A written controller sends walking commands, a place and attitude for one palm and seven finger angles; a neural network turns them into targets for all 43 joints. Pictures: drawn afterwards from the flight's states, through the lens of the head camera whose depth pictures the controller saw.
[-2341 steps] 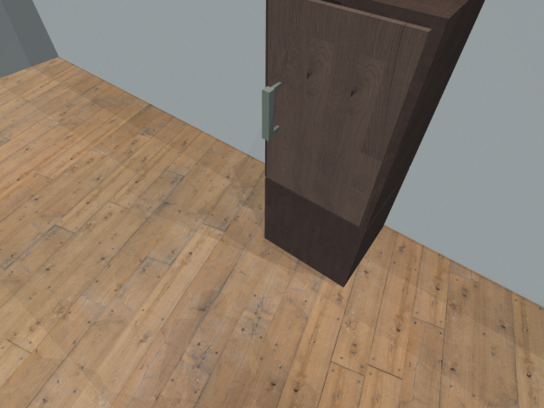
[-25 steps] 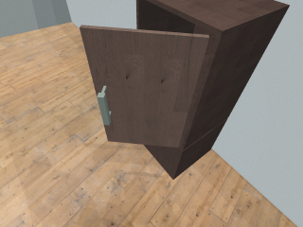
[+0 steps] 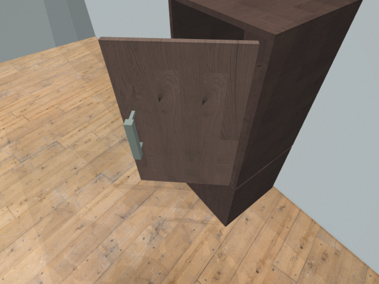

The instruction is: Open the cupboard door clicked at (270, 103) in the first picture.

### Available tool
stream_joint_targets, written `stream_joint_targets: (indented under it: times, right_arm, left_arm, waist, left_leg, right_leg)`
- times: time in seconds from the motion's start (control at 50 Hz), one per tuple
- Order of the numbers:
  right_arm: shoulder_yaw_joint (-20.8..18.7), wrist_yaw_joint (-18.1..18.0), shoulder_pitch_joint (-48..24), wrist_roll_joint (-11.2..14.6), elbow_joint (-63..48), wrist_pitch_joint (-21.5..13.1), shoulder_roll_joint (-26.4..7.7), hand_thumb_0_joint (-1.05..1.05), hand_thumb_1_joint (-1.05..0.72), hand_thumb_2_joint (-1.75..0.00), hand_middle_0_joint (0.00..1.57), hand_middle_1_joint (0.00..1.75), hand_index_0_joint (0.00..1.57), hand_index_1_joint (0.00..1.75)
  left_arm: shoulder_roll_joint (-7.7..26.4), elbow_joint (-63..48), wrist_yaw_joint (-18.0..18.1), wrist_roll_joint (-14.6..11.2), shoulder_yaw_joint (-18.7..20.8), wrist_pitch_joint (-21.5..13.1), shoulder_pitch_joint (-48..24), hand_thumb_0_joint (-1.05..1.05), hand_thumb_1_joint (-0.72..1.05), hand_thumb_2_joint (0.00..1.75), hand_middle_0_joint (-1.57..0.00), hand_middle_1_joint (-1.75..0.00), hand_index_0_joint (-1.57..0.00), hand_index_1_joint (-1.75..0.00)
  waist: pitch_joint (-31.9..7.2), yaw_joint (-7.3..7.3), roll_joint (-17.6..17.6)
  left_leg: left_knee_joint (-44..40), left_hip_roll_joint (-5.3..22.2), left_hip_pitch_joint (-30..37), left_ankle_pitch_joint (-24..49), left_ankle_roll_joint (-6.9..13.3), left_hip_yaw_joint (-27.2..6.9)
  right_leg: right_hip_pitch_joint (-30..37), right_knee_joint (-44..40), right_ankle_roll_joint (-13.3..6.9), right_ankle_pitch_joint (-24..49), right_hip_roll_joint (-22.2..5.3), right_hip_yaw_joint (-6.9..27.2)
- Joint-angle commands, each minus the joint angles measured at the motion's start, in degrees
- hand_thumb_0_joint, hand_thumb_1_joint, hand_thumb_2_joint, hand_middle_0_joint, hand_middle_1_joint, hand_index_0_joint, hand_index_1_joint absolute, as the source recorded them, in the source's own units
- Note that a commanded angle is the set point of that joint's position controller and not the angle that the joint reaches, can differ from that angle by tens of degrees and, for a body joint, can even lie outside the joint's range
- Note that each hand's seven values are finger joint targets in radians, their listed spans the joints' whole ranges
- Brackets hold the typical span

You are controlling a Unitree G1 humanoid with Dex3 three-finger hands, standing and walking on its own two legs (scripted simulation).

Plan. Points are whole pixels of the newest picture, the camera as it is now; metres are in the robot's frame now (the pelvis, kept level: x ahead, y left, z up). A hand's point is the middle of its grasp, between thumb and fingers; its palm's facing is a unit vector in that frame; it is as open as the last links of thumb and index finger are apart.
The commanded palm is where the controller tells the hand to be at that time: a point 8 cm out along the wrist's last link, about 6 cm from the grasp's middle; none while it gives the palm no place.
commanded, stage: look again from close up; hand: left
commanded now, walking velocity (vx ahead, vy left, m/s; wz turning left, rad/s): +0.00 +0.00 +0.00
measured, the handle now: (135, 135) +0.54 +0.20 -0.04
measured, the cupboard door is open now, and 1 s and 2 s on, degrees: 48 48 48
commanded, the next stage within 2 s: raise the hand with hooked fingers in 0.32 s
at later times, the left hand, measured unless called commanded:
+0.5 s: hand out of the picture +0.06 +0.18 -0.14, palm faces +0.15 -0.96 -0.23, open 7.3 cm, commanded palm +0.11 +0.22 -0.07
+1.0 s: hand out of the picture +0.14 +0.19 -0.06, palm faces +0.04 -1.00 -0.05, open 9.5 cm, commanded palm +0.13 +0.24 -0.05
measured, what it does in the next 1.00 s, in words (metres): lowers itself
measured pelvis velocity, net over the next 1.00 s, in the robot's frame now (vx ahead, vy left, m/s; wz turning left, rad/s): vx -0.05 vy -0.03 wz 0.06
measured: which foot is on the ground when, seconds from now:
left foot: down 0.00-1.00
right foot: down 0.00-1.00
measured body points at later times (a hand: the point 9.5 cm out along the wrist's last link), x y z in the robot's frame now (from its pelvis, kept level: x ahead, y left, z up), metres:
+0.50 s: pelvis +0.00 -0.01 +0.00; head +0.02 -0.01 +0.45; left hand +0.05 +0.23 -0.12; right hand +0.04 -0.24 -0.15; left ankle +0.00 +0.08 -0.74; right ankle -0.03 -0.10 -0.74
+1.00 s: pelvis -0.05 -0.03 -0.10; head +0.00 -0.01 +0.35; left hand +0.13 +0.24 -0.05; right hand +0.18 -0.25 -0.15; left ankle +0.00 +0.08 -0.74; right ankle -0.03 -0.10 -0.74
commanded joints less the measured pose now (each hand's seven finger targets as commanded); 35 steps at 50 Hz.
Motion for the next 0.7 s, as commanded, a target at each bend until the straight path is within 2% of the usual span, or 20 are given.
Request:
stream_joint_targets:
  times: [0.0, 0.24, 0.26, 0.3, 0.38, 0.4, 0.42, 0.44, 0.46, 0.48, 0.5, 0.52, 0.54, 0.56, 0.58, 0.6, 0.62, 0.64, 0.66, 0.68]
  right_arm:
    - [-0.5, 0.1, 2.2, 0.3, -1.5, -1.0, -4.9, 0.0, -0.9, -0.9, 0.2, 0.3, 0.2, 0.3]
    - [-0.6, -0.2, 1.0, 0.4, 0.1, -1.1, -5.5, 0.0, -0.9, -0.9, 0.2, 0.3, 0.2, 0.3]
    - [-0.7, -0.3, 0.8, 0.5, 0.2, -1.1, -5.1, 0.0, -0.9, -0.9, 0.2, 0.3, 0.2, 0.3]
    - [-0.7, -0.3, 0.7, 0.4, 0.4, -1.1, -5.6, 0.0, -0.9, -0.9, 0.2, 0.3, 0.2, 0.3]
    - [-0.7, -0.3, 0.3, 0.5, 0.6, -1.0, -5.6, 0.0, -0.9, -0.9, 0.2, 0.3, 0.2, 0.3]
    - [-1.0, 0.1, -2.9, 0.9, -3.2, -1.0, -6.6, 0.0, -0.9, -0.9, 0.2, 0.3, 0.2, 0.3]
    - [-2.8, -2.1, -0.5, 3.9, -23.6, -8.9, -16.5, 0.0, -0.9, -0.9, 0.2, 0.3, 0.2, 0.3]
    - [-1.3, -3.6, -5.3, 3.0, -20.8, -14.3, -11.5, 0.0, -0.9, -0.9, 0.2, 0.3, 0.2, 0.3]
    - [-2.2, -3.0, -4.2, 3.9, -20.4, -15.7, -8.8, 0.0, -0.9, -0.9, 0.2, 0.3, 0.2, 0.3]
    - [-2.2, -2.9, -2.7, 4.0, -19.4, -15.8, -9.9, 0.0, -0.9, -0.9, 0.2, 0.3, 0.2, 0.3]
    - [-3.4, -2.6, -4.1, 3.6, -22.4, -16.2, -12.3, 0.0, -0.9, -0.9, 0.2, 0.3, 0.2, 0.3]
    - [-4.1, -2.4, -3.8, 2.7, -23.4, -16.2, -14.2, 0.0, -0.9, -0.9, 0.2, 0.3, 0.2, 0.3]
    - [-4.3, -2.3, -4.1, 1.7, -24.8, -16.1, -14.1, 0.0, -0.9, -0.9, 0.2, 0.3, 0.2, 0.3]
    - [-4.7, -1.7, -5.2, 1.8, -26.5, -16.3, -13.6, 0.0, -0.9, -0.9, 0.2, 0.3, 0.2, 0.3]
    - [-5.0, -1.1, -6.4, 1.3, -27.9, -16.3, -13.1, 0.0, -0.9, -0.9, 0.2, 0.3, 0.2, 0.3]
    - [-5.3, -0.3, -8.0, 1.2, -30.0, -16.3, -12.8, 0.0, -0.9, -0.9, 0.2, 0.3, 0.2, 0.3]
    - [-5.7, 0.4, -9.1, 1.3, -31.5, -16.2, -12.7, 0.0, -0.9, -0.9, 0.2, 0.3, 0.2, 0.3]
    - [-6.2, 1.0, -9.9, 1.6, -33.0, -16.2, -12.6, 0.0, -0.9, -0.9, 0.2, 0.3, 0.2, 0.3]
    - [-6.4, 1.7, -9.4, 1.9, -33.8, -16.0, -12.8, 0.0, -0.9, -0.9, 0.2, 0.3, 0.2, 0.3]
    - [-6.5, 2.1, -10.1, 2.1, -35.7, -15.7, -12.9, 0.0, -0.9, -0.9, 0.2, 0.3, 0.2, 0.3]
  left_arm:
    - [5.9, -1.6, 0.0, -0.3, 1.1, -0.7, 3.6, 0.0, 0.9, 0.9, -0.2, -0.3, -0.2, -0.3]
    - [7.0, -1.3, -0.1, -0.3, 1.3, -0.5, 2.9, 0.0, 0.9, 0.9, -0.2, -0.3, -0.2, -0.3]
    - [6.9, -1.4, 0.0, -0.2, 1.4, -0.6, 3.1, 0.0, 0.9, 0.9, -0.2, -0.3, -0.2, -0.3]
    - [7.2, -1.3, 0.0, -0.3, 1.4, -0.5, 2.8, 0.0, 0.9, 0.9, -0.2, -0.3, -0.2, -0.3]
    - [7.1, -1.0, -0.1, -0.2, 1.4, -0.4, 2.9, 0.0, 0.9, 0.9, -0.2, -0.3, -0.2, -0.3]
    - [6.7, 0.7, 2.0, 0.8, 1.4, -1.3, 6.6, 0.0, 0.9, 0.9, -0.2, -0.3, -0.2, -0.3]
    - [19.5, -87.4, 1.0, -11.8, 7.8, -12.4, -34.1, 0.0, 0.88, 0.89, -0.2, -0.32, -0.2, -0.32]
    - [15.8, -74.9, 3.0, -7.3, 7.7, -10.2, -10.9, 0.0, 0.85, 0.88, -0.2, -0.33, -0.2, -0.33]
    - [4.4, -62.9, 4.5, -7.9, 0.2, -2.2, 4.6, 0.0, 0.83, 0.87, -0.21, -0.34, -0.21, -0.34]
    - [-2.4, -61.7, 3.4, -10.2, -3.1, -1.6, 2.9, 0.0, 0.81, 0.86, -0.21, -0.36, -0.21, -0.36]
    - [0.9, -62.4, 2.5, -10.5, -0.4, -4.1, -1.4, 0.0, 0.78, 0.85, -0.21, -0.37, -0.21, -0.37]
    - [3.8, -60.1, 1.0, -10.6, 2.8, -7.3, -1.9, 0.0, 0.76, 0.84, -0.21, -0.39, -0.21, -0.39]
    - [2.8, -55.3, -0.9, -10.8, 3.6, -11.0, -0.1, 0.0, 0.74, 0.83, -0.21, -0.4, -0.21, -0.4]
    - [1.9, -50.4, -3.5, -11.3, 4.8, -14.9, 5.5, 0.0, 0.71, 0.82, -0.21, -0.42, -0.21, -0.42]
    - [1.3, -47.7, -6.6, -12.3, 6.2, -19.1, 10.6, 0.0, 0.69, 0.81, -0.22, -0.43, -0.22, -0.43]
    - [0.6, -47.2, -10.1, -13.4, 6.7, -23.3, 14.7, 0.0, 0.67, 0.8, -0.22, -0.45, -0.22, -0.45]
    - [2.1, -47.1, -13.8, -14.3, 8.6, -27.4, 15.8, 0.0, 0.64, 0.79, -0.22, -0.47, -0.22, -0.47]
    - [4.5, -47.5, -17.4, -14.9, 11.0, -31.4, 15.8, 0.0, 0.62, 0.78, -0.22, -0.48, -0.22, -0.48]
    - [8.6, -46.0, -21.3, -14.9, 14.5, -34.5, 15.3, 0.0, 0.6, 0.77, -0.22, -0.5, -0.22, -0.5]
    - [11.5, -49.4, -24.5, -15.3, 16.3, -37.1, 11.9, 0.0, 0.57, 0.76, -0.22, -0.51, -0.22, -0.51]
  waist:
    - [3.7, 0.5, -2.5]
    - [1.6, 0.62, -1.4]
    - [2.4, 0.78, -2.8]
    - [1.5, 0.54, -1.5]
    - [3.4, 0.65, -1.5]
    - [4.1, 1.51, -1.2]
    - [-25.3, -5.02, 8.2]
    - [-25.9, 1.02, 17.2]
    - [-16.2, -0.96, 13.9]
    - [-7.1, -2.34, 4.5]
    - [-1.2, -3.55, -1.5]
    - [-1.0, -4.77, -8.0]
    - [-0.4, -4.79, -13.6]
    - [-0.9, -2.44, -13.4]
    - [-4.3, -0.04, -15.1]
    - [-7.0, 2.01, -15.0]
    - [-9.5, 3.23, -13.9]
    - [-11.8, 3.77, -11.2]
    - [-13.1, 4.45, -5.9]
    - [-15.7, 4.1, -3.6]
  left_leg:
    - [-5.7, 7.0, -0.2, 8.4, -0.1, -8.0]
    - [-5.9, 7.5, 2.4, 12.0, -0.2, -7.5]
    - [-5.6, 7.6, 2.3, 12.4, -0.1, -7.3]
    - [-5.9, 7.6, 2.9, 12.4, -0.3, -7.3]
    - [-6.4, 7.7, 2.2, 11.3, -0.2, -7.4]
    - [5.5, 8.7, -0.9, 20.4, -1.8, -6.0]
    - [-1.2, 2.1, 14.8, 26.8, -1.4, -8.6]
    - [-1.9, 5.5, 21.0, 35.5, -1.7, -8.5]
    - [-2.4, 5.8, 13.4, 33.7, -3.1, -9.2]
    - [-1.4, 5.7, 7.7, 28.0, -2.5, -9.5]
    - [1.6, 4.7, 2.0, 18.3, -1.4, -10.3]
    - [5.1, 3.4, -3.0, 10.8, -1.2, -10.0]
    - [8.8, 2.4, -8.6, 6.6, -1.2, -9.9]
    - [11.7, 1.5, -12.6, 4.9, -1.7, -8.9]
    - [14.5, 1.1, -16.9, 3.8, -2.4, -8.3]
    - [17.1, 0.7, -20.8, 3.4, -2.7, -7.8]
    - [19.9, 0.2, -24.6, 3.3, -3.0, -7.2]
    - [22.8, -0.2, -27.7, 3.2, -3.3, -6.6]
    - [25.5, -0.2, -29.6, 4.3, -3.7, -6.8]
    - [27.6, -0.4, -31.5, 4.2, -3.5, -6.5]
  right_leg:
    - [-3.2, -5.8, -1.4, 10.7, -5.8, 7.1]
    - [-1.4, -6.3, -1.1, 15.2, -6.2, 7.1]
    - [-1.5, -6.4, -1.0, 16.5, -6.2, 7.0]
    - [-1.3, -6.4, -1.1, 16.5, -6.3, 7.2]
    - [-2.1, -7.2, -1.0, 14.7, -6.2, 7.2]
    - [-3.9, -6.6, 0.9, 34.7, -9.1, 9.2]
    - [0.2, -0.7, -0.2, 30.4, -3.3, 3.9]
    - [-3.9, 2.8, -1.1, 15.9, -0.9, 2.7]
    - [-9.0, 4.6, 0.1, 5.5, -1.1, -0.3]
    - [-12.0, 3.2, 0.8, 5.5, -0.8, -1.4]
    - [-15.6, 1.3, 1.0, 5.8, -0.5, -2.0]
    - [-19.0, 1.1, 1.1, 6.2, -0.3, -2.4]
    - [-23.3, 3.5, 1.3, 4.1, -0.3, -2.8]
    - [-24.8, 6.3, 1.0, 3.2, -0.4, -2.3]
    - [-26.2, 10.2, 0.8, 2.6, -0.3, -2.2]
    - [-27.0, 14.0, 0.5, 3.4, -0.1, -1.7]
    - [-26.8, 17.0, 0.3, 5.1, -0.3, -0.4]
    - [-26.8, 19.5, 0.1, 6.9, -0.8, 1.2]
    - [-26.2, 22.2, -0.3, 10.5, -1.6, 3.5]
    - [-26.3, 23.9, -0.3, 10.8, -1.9, 4.9]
